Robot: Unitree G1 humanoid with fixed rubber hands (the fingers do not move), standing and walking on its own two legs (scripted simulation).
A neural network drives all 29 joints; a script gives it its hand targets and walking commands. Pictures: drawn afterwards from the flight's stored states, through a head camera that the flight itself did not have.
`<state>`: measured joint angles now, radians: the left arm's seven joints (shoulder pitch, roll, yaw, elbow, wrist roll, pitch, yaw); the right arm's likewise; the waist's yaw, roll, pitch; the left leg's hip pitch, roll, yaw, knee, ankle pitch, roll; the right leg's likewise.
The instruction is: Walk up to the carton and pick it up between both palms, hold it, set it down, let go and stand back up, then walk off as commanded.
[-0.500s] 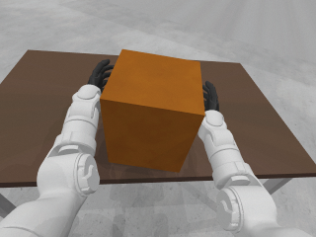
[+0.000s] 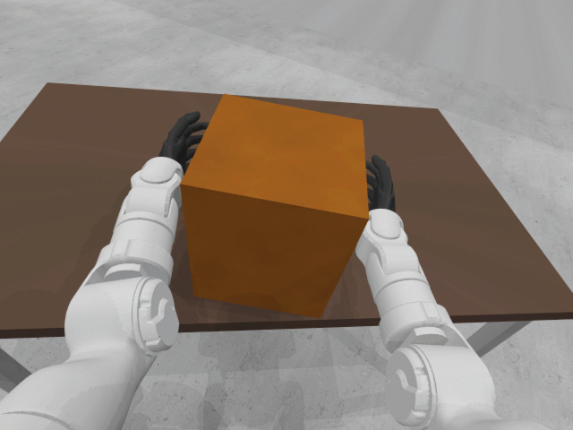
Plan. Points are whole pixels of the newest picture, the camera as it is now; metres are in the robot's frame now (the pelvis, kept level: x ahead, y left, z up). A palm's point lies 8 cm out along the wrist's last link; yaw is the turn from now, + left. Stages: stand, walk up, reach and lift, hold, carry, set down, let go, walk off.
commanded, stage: set down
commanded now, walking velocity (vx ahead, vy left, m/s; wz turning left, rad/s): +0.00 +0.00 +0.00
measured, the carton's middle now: (274, 212) +0.41 +0.01 +0.09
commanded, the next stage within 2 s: none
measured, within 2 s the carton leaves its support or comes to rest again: rests again in 1.00 s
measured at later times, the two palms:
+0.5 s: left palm (178, 172) +0.44 +0.16 +0.13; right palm (378, 221) +0.37 -0.14 +0.11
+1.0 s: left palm (183, 184) +0.44 +0.15 +0.11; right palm (377, 233) +0.37 -0.14 +0.09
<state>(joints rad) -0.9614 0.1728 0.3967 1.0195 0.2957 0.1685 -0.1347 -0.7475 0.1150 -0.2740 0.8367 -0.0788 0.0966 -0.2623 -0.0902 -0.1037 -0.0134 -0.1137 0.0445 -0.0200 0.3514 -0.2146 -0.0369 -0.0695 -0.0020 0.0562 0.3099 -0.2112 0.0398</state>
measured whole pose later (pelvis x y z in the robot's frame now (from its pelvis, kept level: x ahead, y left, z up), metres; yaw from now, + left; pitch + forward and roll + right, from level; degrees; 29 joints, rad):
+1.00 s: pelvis +0.00 +0.00 +0.00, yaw +0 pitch -1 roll -1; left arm -0.95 0.18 0.42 1.12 0.30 0.03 -0.16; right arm -0.68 0.19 -0.42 0.84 -0.23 -0.08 -0.23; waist -0.09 -0.10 0.05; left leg -0.12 0.04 -0.02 0.36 -0.22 -0.04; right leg -0.07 0.00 0.06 0.31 -0.21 0.04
